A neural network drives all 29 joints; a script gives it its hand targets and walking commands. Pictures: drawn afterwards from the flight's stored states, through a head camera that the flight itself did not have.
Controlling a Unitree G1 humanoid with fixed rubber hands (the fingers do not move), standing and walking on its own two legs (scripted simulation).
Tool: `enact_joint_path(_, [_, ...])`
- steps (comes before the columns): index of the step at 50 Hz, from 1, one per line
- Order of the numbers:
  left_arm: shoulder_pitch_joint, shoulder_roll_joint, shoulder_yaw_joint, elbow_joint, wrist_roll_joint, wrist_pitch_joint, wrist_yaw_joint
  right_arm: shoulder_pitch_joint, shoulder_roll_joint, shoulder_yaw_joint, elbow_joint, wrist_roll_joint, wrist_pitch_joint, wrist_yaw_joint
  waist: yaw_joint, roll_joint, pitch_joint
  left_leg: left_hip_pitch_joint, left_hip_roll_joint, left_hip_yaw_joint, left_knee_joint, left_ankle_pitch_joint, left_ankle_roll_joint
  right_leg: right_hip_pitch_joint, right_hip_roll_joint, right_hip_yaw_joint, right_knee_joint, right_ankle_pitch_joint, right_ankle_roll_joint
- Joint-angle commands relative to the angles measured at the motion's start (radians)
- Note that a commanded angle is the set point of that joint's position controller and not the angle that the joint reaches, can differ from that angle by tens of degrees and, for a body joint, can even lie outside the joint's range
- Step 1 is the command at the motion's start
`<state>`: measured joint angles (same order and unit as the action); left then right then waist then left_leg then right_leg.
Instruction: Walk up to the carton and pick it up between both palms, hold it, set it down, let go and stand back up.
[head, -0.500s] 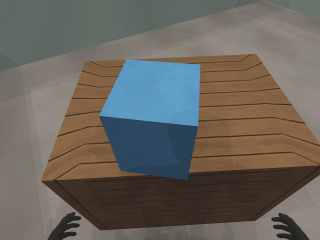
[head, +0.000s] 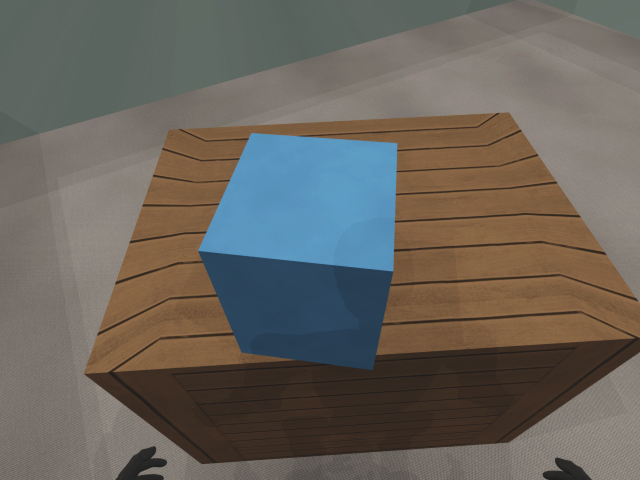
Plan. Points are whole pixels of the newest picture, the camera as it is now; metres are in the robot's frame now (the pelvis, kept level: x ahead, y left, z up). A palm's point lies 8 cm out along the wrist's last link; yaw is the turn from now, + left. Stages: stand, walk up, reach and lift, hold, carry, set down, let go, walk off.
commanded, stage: stand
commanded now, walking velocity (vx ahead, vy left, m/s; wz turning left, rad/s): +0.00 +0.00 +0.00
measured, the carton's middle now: (313, 255) +0.41 +0.05 +0.04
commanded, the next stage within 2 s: walk up in 0.32 s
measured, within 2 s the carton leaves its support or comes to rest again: neither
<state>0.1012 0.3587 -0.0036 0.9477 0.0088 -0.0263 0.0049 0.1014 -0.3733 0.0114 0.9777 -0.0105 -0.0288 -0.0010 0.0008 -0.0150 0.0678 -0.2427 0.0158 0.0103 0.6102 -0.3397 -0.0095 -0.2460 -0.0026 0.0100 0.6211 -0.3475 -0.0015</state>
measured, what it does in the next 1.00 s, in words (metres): walks backwards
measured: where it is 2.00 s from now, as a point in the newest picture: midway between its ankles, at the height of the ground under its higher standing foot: outside the picture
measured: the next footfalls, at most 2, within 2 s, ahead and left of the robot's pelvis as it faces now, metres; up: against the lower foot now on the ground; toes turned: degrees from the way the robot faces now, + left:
left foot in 1.16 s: -0.15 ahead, +0.12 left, +0.00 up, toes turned +3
right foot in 1.48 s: -0.24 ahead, -0.13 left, +0.00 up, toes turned +5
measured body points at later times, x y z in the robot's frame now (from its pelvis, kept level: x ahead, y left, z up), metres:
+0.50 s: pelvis +0.00 +0.00 +0.02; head +0.00 +0.01 +0.47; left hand +0.10 +0.31 -0.11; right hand +0.11 -0.30 -0.10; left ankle -0.01 +0.13 -0.73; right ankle -0.01 -0.12 -0.73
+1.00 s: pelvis -0.10 -0.03 -0.01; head -0.01 -0.05 +0.43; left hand -0.01 +0.30 -0.10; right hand +0.04 -0.33 -0.14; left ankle -0.15 +0.12 -0.64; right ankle -0.04 -0.12 -0.73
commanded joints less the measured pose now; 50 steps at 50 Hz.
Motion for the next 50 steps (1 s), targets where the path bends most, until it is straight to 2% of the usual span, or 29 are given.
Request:
enact_joint_path(1, [-0.045,0.195,0.039,-0.024,-0.003,-0.014,0.007,-0.050,-0.193,-0.038,-0.025,0.002,-0.013,-0.007,0.005,0.010,-0.125,0.064,0.090,-0.087,-0.145,0.302,0.058,0.060,-0.100,0.085,-0.158,0.333,-0.046])
enact_joint_path(8, [-0.057,0.193,0.034,0.029,-0.004,-0.011,0.008,-0.062,-0.186,-0.033,0.026,0.000,-0.012,-0.009,0.004,0.006,-0.120,0.118,0.096,-0.086,-0.213,0.336,0.048,0.109,-0.109,0.079,-0.233,0.369,-0.038])
enact_joint_path(25, [-0.061,0.193,0.035,0.085,-0.002,-0.008,0.004,-0.078,-0.192,-0.036,0.071,-0.003,-0.012,-0.008,0.009,0.016,-0.096,0.142,0.109,-0.088,-0.302,0.294,0.039,0.140,-0.117,0.072,-0.319,0.314,-0.025])
enact_joint_path(26, [-0.077,0.236,0.065,0.071,-0.019,0.019,0.003,-0.068,-0.253,-0.057,0.029,0.002,0.013,-0.009,-0.001,0.039,0.063,0.033,0.090,-0.100,-0.212,0.522,0.060,0.020,-0.080,0.056,-0.187,0.452,-0.034])
enact_joint_path(27, [-0.062,0.221,0.066,0.049,-0.025,0.029,0.005,-0.040,-0.252,-0.062,0.014,0.015,0.022,-0.011,-0.005,0.057,0.033,0.041,0.114,-0.103,-0.207,0.630,0.085,0.027,-0.051,0.025,-0.126,0.443,-0.040])
enact_joint_path(29, [-0.028,0.184,0.060,0.014,-0.026,0.040,0.006,0.008,-0.277,-0.077,-0.028,0.014,0.032,-0.011,-0.016,0.126,-0.088,0.103,0.198,-0.164,-0.211,0.829,0.166,0.026,0.011,-0.031,0.022,0.350,-0.031])
enact_joint_path(30, [-0.008,0.176,0.062,-0.002,-0.021,0.051,0.005,0.005,-0.288,-0.086,-0.059,0.010,0.038,-0.015,-0.015,0.168,-0.119,0.089,0.256,-0.214,-0.214,0.857,0.219,0.016,0.027,-0.031,0.125,0.179,-0.029])
enact_joint_path(31, [0.006,0.169,0.068,-0.017,-0.018,0.061,0.004,-0.017,-0.283,-0.085,-0.090,0.005,0.041,-0.018,-0.006,0.221,-0.127,0.061,0.302,-0.252,-0.216,0.864,0.266,-0.011,0.039,-0.021,0.227,-0.111,-0.039])
enact_joint_path(32, [0.027,0.164,0.069,-0.037,-0.018,0.069,0.004,-0.019,-0.275,-0.083,-0.121,-0.003,0.043,-0.022,-0.007,0.231,-0.125,0.034,0.325,-0.258,-0.206,0.857,0.292,-0.034,0.016,0.014,0.299,-0.234,-0.049])
enact_joint_path(33, [0.051,0.166,0.075,-0.057,-0.018,0.072,0.004,-0.033,-0.266,-0.084,-0.151,-0.006,0.046,-0.027,0.009,0.211,-0.114,0.005,0.308,-0.226,-0.169,0.850,0.287,-0.037,0.002,0.032,0.315,-0.243,-0.066])
enact_joint_path(34, [0.085,0.170,0.081,-0.064,-0.018,0.070,0.003,-0.057,-0.254,-0.082,-0.176,-0.006,0.049,-0.031,0.032,0.185,-0.119,-0.005,0.276,-0.189,-0.115,0.833,0.258,-0.021,-0.011,0.037,0.266,-0.200,-0.084])
enact_joint_path(35, [0.122,0.170,0.086,-0.067,-0.015,0.066,0.002,-0.074,-0.247,-0.080,-0.195,-0.007,0.052,-0.033,0.052,0.167,-0.137,-0.002,0.227,-0.155,-0.050,0.771,0.212,0.008,-0.018,0.024,0.132,-0.095,-0.096])
enact_joint_path(36, [0.156,0.170,0.088,-0.064,-0.003,0.058,0.001,-0.089,-0.241,-0.078,-0.209,-0.003,0.058,-0.030,0.073,0.126,-0.154,-0.001,0.158,-0.112,0.044,0.673,0.159,0.055,-0.023,-0.002,-0.062,0.084,-0.096])
enact_joint_path(37, [0.138,0.201,0.094,-0.073,0.015,0.052,0.004,-0.083,-0.213,-0.070,-0.224,0.003,0.066,-0.024,0.071,0.018,-0.134,-0.045,0.038,-0.056,0.168,0.494,0.105,0.065,-0.070,0.050,-0.204,0.378,-0.091])
enact_joint_path(38, [0.137,0.285,0.113,-0.099,0.039,0.046,0.005,-0.076,-0.169,-0.065,-0.265,0.006,0.073,-0.023,0.066,-0.200,-0.113,-0.251,-0.108,-0.043,0.342,0.026,0.054,0.151,-0.260,0.332,-0.266,0.651,-0.137])
enact_joint_path(39, [0.091,0.336,0.123,-0.141,0.038,0.043,0.007,-0.010,-0.166,-0.078,-0.266,-0.003,0.090,-0.032,0.045,-0.218,-0.146,-0.254,-0.141,-0.157,0.532,-0.329,0.056,0.090,-0.369,0.417,-0.257,0.758,-0.241])
enact_joint_path(40, [0.078,0.389,0.143,-0.173,0.031,0.038,0.012,0.057,-0.197,-0.091,-0.265,0.002,0.097,-0.037,0.041,-0.227,-0.195,-0.238,-0.136,-0.224,0.673,-0.380,0.063,0.041,-0.443,0.498,-0.252,0.718,-0.323])
enact_joint_path(41, [0.040,0.365,0.143,-0.204,0.021,0.036,0.019,0.082,-0.233,-0.101,-0.262,0.007,0.094,-0.038,0.021,-0.175,-0.173,-0.260,-0.109,-0.239,0.740,-0.323,0.055,0.026,-0.423,0.446,-0.231,0.670,-0.340])
enact_joint_path(42, [0.001,0.302,0.133,-0.224,0.010,0.036,0.023,0.107,-0.242,-0.109,-0.257,0.013,0.091,-0.036,-0.006,-0.123,-0.136,-0.280,-0.113,-0.232,0.769,-0.245,0.042,0.033,-0.345,0.324,-0.177,0.663,-0.310])
enact_joint_path(43, [-0.011,0.264,0.130,-0.242,0.011,0.038,0.024,0.135,-0.246,-0.114,-0.251,0.014,0.087,-0.034,-0.014,-0.114,-0.123,-0.287,-0.122,-0.207,0.785,-0.192,0.026,0.041,-0.283,0.253,-0.134,0.661,-0.282])
enact_joint_path(46, [0.090,0.238,0.136,-0.267,0.020,0.037,0.027,0.121,-0.232,-0.114,-0.303,0.009,0.084,-0.025,0.041,-0.090,-0.117,-0.327,-0.105,-0.174,0.716,-0.169,-0.008,0.129,-0.268,0.236,-0.084,0.656,-0.272])
enact_joint_path(50, [0.186,0.255,0.148,-0.287,0.018,0.036,0.038,0.096,-0.221,-0.118,-0.355,-0.001,0.083,-0.019,0.089,-0.147,-0.149,-0.337,-0.074,-0.142,0.522,-0.229,-0.009,0.245,-0.298,0.280,-0.054,0.686,-0.279])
